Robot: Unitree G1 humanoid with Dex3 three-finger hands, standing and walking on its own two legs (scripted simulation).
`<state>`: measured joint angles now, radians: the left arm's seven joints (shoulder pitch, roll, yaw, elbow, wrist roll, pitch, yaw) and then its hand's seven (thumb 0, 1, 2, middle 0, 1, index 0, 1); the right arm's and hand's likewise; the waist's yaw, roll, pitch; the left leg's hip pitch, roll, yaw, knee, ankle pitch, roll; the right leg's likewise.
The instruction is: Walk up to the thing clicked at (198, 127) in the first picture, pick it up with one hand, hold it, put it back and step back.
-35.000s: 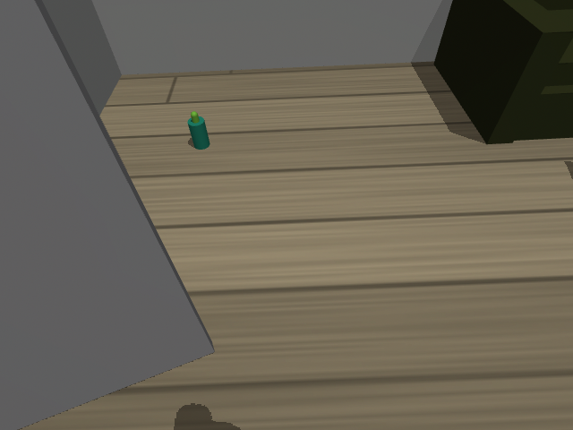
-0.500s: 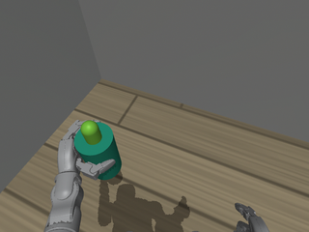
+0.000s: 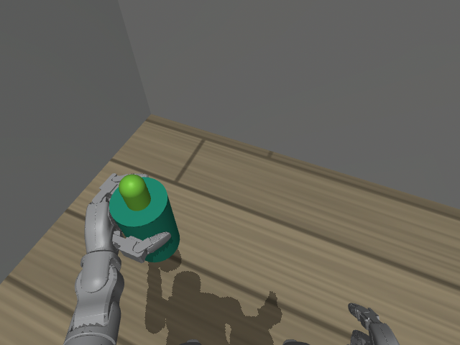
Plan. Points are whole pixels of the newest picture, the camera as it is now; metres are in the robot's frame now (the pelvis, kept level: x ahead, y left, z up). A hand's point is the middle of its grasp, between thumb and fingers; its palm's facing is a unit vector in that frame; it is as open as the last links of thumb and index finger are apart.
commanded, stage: hold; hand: left
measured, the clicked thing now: (145, 215) +0.33 +0.16 +0.04
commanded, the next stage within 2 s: crouch in 0.34 s
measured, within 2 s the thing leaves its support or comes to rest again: neither
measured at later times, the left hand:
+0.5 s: hand (140, 216) +0.33 +0.17 +0.04, palm faces +0.13 -0.99 -0.03, open 11.8 cm
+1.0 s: hand (153, 241) +0.35 +0.19 -0.11, palm faces +0.19 -0.98 -0.02, open 11.8 cm
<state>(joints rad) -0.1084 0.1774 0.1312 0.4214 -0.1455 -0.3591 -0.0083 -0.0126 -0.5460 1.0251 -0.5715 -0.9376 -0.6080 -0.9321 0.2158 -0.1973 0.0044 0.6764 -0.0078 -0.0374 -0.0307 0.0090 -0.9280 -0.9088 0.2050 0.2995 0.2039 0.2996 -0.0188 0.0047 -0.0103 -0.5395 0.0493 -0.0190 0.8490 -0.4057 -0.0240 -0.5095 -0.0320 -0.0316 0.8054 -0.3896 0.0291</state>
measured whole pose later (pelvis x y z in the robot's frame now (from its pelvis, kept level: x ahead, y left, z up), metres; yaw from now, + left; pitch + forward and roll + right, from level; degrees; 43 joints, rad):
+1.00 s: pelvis -0.02 +0.00 -0.09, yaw -1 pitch +23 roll -2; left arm -0.33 0.23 0.25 0.83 -0.12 -0.69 -0.02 -0.01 -0.55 1.03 -0.58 -0.93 -0.62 -0.93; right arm 0.18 -0.23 -0.02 0.69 -0.06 -0.06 0.04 0.01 -0.90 -0.91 0.20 0.30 0.20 0.30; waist -0.07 -0.02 -0.13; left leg -1.18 0.05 -0.06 1.34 -0.56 -0.04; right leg -1.15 -0.03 -0.04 1.30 -0.55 0.02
